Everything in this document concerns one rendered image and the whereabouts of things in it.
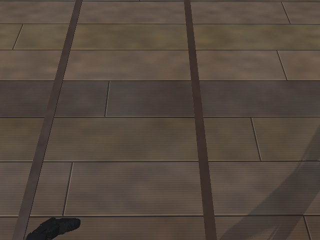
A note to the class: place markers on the left robot hand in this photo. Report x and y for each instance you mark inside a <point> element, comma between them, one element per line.
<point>53,227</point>

